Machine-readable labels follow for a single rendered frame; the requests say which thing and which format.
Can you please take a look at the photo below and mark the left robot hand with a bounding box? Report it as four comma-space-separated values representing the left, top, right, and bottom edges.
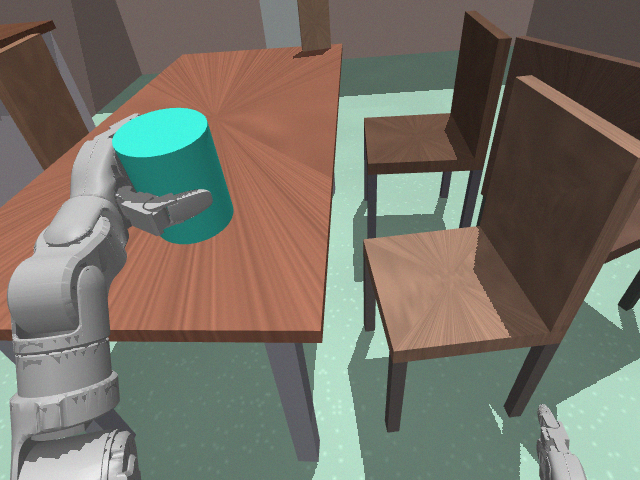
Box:
70, 113, 213, 236

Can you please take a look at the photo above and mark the right robot hand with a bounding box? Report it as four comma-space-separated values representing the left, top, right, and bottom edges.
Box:
536, 404, 587, 480

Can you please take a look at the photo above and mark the table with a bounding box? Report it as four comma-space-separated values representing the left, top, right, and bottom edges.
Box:
0, 44, 342, 462

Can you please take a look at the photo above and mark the left robot arm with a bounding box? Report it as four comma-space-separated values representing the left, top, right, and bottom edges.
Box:
7, 196, 141, 480

